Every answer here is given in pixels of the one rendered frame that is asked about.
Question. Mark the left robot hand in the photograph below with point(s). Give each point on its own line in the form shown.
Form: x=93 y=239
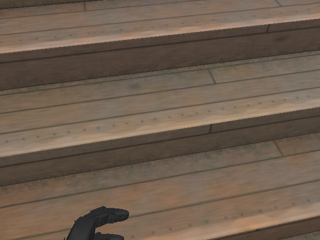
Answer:
x=84 y=227

